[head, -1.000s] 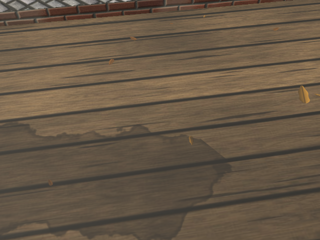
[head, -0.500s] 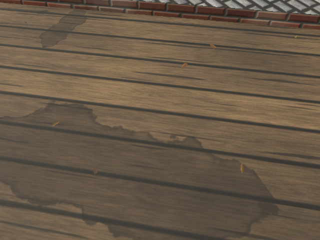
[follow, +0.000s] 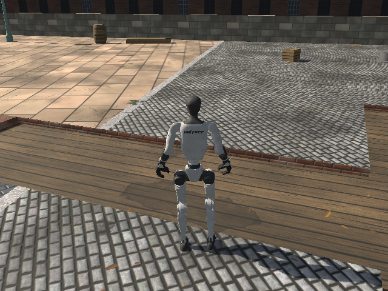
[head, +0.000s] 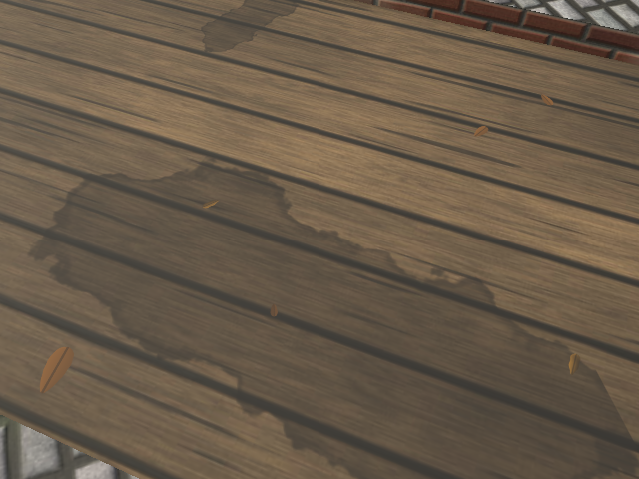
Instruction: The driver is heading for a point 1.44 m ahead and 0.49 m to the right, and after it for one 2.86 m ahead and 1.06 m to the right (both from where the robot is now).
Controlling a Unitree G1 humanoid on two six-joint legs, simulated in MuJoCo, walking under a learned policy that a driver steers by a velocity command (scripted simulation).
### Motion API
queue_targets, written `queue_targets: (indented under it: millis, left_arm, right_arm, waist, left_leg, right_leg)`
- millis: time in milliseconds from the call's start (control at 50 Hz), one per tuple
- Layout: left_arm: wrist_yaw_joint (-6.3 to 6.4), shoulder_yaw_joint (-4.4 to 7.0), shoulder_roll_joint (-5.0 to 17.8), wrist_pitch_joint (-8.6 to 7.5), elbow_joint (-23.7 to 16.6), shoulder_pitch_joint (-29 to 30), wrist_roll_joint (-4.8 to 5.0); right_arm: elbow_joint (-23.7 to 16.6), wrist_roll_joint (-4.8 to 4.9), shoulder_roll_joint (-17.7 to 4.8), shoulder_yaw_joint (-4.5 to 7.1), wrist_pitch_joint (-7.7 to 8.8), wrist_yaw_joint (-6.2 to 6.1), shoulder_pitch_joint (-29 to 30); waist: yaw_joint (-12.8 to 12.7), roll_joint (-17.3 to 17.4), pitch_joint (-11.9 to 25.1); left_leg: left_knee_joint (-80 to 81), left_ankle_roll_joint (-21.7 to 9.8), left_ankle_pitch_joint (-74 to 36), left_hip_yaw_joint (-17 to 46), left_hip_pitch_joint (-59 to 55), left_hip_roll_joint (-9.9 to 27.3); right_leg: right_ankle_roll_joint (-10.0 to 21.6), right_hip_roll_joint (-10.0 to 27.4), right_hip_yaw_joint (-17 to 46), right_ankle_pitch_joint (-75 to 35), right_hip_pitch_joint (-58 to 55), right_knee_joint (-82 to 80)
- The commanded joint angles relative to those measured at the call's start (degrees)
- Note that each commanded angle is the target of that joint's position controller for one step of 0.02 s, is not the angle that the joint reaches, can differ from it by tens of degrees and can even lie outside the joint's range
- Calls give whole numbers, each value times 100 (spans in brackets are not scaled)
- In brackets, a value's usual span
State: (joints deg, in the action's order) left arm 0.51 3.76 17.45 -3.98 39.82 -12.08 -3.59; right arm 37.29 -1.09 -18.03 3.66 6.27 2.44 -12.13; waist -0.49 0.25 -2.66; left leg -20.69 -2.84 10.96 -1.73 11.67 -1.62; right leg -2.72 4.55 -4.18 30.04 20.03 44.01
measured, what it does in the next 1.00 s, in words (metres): goes down: right foot, then left foot 0.12 m lower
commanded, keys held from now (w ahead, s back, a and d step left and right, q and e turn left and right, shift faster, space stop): w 0.90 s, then w+e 0.10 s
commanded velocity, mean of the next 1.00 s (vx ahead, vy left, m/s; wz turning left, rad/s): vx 0.39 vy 0.00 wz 0.03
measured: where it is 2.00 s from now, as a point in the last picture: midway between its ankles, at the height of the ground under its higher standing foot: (413, 311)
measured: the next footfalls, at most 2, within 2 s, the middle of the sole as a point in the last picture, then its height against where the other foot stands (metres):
right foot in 0.44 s outside the picture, level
left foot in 0.92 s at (305, 445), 0.12 m lower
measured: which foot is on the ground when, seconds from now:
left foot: down 0.00-0.46, up 0.48-0.90, down 0.92-1.00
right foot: up 0.00-0.42, down 0.44-0.92, up 0.94-1.00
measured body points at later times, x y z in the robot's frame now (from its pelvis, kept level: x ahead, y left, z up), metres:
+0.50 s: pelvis +0.13 -0.05 -0.03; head +0.15 -0.05 +0.42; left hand +0.26 +0.20 -0.13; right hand +0.20 -0.30 -0.15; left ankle +0.01 +0.08 -0.70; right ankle +0.12 -0.14 -0.75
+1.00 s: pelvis +0.43 -0.02 -0.15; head +0.46 -0.02 +0.30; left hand +0.35 +0.24 -0.28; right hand +0.63 -0.24 -0.24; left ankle +0.52 +0.06 -0.87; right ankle +0.22 -0.17 -0.68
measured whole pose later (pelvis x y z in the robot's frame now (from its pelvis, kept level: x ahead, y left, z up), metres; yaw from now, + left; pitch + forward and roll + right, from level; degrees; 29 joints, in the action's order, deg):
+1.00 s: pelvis +0.43 -0.02 -0.15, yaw -1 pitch +2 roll +0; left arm 0.0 1.7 14.4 -3.4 54.2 -30.1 3.6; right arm 42.6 0.7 -12.5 1.1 4.9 3.2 -3.1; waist -4.1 -0.6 -1.1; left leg -32.1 -3.9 9.1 -2.6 26.6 -2.1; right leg 1.1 -1.5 6.5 38.2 17.9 87.9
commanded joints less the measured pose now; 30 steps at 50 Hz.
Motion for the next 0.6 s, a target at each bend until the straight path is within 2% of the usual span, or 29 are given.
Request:
queue_targets:
  millis: [20,40,60,80,120,160,200,260,280,320,360,380,420,440,460,480,500,520,540,560,580,600]
  left_arm:
    - [-23,123,652,-67,-205,-41,-50]
    - [-65,106,603,-43,-95,-115,-42]
    - [-112,100,573,-34,-30,-125,-23]
    - [-154,89,534,-37,-6,-63,-7]
    - [-216,51,437,-42,8,67,-9]
    - [-266,-28,281,-7,-9,196,-49]
    - [-299,-91,196,8,-53,277,-93]
    - [-328,-156,143,-88,-113,268,-143]
    - [-333,-175,138,-145,-106,62,-148]
    - [-311,-170,215,-224,-149,62,-105]
    - [-292,-174,216,-276,-261,185,-72]
    - [-292,-165,223,-306,-296,173,-64]
    - [-316,-72,341,-424,-156,-441,28]
    - [-297,-8,444,-524,72,-1199,36]
    - [-190,22,727,-578,297,-2186,19]
    - [-230,-73,802,-568,256,-2919,-56]
    - [-255,19,842,-651,443,-2920,-153]
    - [-281,-88,481,-600,492,-2189,-67]
    - [-313,-188,265,-502,303,-1591,49]
    - [-294,-304,-16,-436,234,-1127,-29]
    - [-253,-419,-289,-383,198,-809,-60]
    - [-192,-435,-335,-379,118,-560,-34]
  right_arm:
    - [-190,88,-733,249,36,-80,-624]
    - [-170,26,-685,235,-13,-111,-703]
    - [-176,-55,-601,197,-34,-151,-700]
    - [-175,-128,-524,157,-36,-172,-685]
    - [-173,-201,-437,102,0,-166,-643]
    - [-174,-199,-446,77,11,-120,-638]
    - [-102,-237,-475,57,-17,-50,-740]
    - [-40,-282,-445,-9,-15,-5,-837]
    - [-13,-393,-449,-21,-7,-23,-834]
    - [24,-379,-324,-73,-12,-54,-801]
    - [81,-309,-361,-86,-45,-79,-837]
    - [94,-280,-421,-88,-72,-88,-793]
    - [74,-269,-642,-63,-103,-87,-499]
    - [66,-312,-679,-48,-93,-52,-411]
    - [-27,-457,-102,-171,-73,21,-757]
    - [-24,-528,362,-316,64,113,-1030]
    - [-357,-269,236,-253,156,164,-170]
    - [-338,-260,-35,-168,125,48,384]
    - [-227,-334,-200,-134,110,-25,108]
    - [-77,-428,-210,-159,61,-16,-161]
    - [-41,-568,37,-245,0,28,-125]
    - [-63,-527,120,-264,-39,58,3]
  waist:
    - [194,620,383]
    - [215,601,193]
    - [207,608,87]
    - [191,568,61]
    - [172,496,113]
    - [227,460,75]
    - [292,487,-34]
    - [343,468,-39]
    - [265,525,-1]
    - [286,398,13]
    - [350,406,-35]
    - [317,391,-88]
    - [-89,199,-37]
    - [-484,-270,156]
    - [-656,-1566,1100]
    - [-729,-1597,1544]
    - [-943,-1236,91]
    - [-597,-213,-529]
    - [-318,-311,-210]
    - [-58,-140,-130]
    - [120,76,-195]
    - [172,-19,-91]
  left_leg:
    - [1007,-1296,-1179,1567,-1077,1734]
    - [1355,-1241,24,1643,-947,1684]
    - [1534,-1165,655,1738,-970,1671]
    - [1601,-1108,842,1764,-1060,1666]
    - [1599,-1061,847,1654,-1249,1628]
    - [1585,-1066,863,1401,-1128,1520]
    - [1580,-1142,939,1328,-843,1530]
    - [1391,-1250,637,1181,-543,1501]
    - [1246,-1292,309,1232,-605,1616]
    - [1017,-1263,111,1219,-970,1661]
    - [737,-1143,144,1173,-898,1609]
    - [558,-1089,235,1128,-697,1561]
    - [-391,-979,-247,882,223,1236]
    - [-1627,-883,-394,581,767,808]
    - [-3908,-380,559,26,1769,-107]
    - [-5876,-139,3028,502,3170,-725]
    - [-6330,-251,2572,1292,4806,-524]
    - [-6172,-373,1628,1290,4975,5]
    - [-6152,-213,1184,1123,4511,309]
    - [-5900,-124,716,1160,4144,497]
    - [-5193,-101,311,1077,3771,685]
    - [-4598,-37,23,854,3551,714]
  right_leg:
    - [4,103,444,-183,1286,984]
    - [99,70,482,-662,1408,1023]
    - [184,17,532,-1012,1591,992]
    - [248,-5,608,-1290,1749,913]
    - [306,-23,694,-1685,1958,713]
    - [291,-63,559,-1953,1889,377]
    - [294,-82,451,-1996,1713,153]
    - [390,-155,338,-2117,1289,56]
    - [429,-45,555,-2347,1244,378]
    - [494,9,585,-2166,1428,177]
    - [556,-51,416,-1732,1106,3]
    - [600,-120,256,-1610,756,-118]
    - [719,-481,-137,-1980,-769,-545]
    - [780,-659,-241,-1936,-1684,-883]
    - [1721,205,1318,-2278,-3285,-1440]
    - [2861,1480,3489,-4004,-4254,-1816]
    - [2813,1899,4563,-2221,-3403,-2499]
    - [2286,1723,3760,-1029,-2525,-2645]
    - [2468,1717,3607,-1412,-1873,-2574]
    - [2486,1586,3122,-1938,-1374,-2699]
    - [2115,1224,2542,-1768,-845,-2775]
    - [1950,941,2090,-1654,-692,-2941]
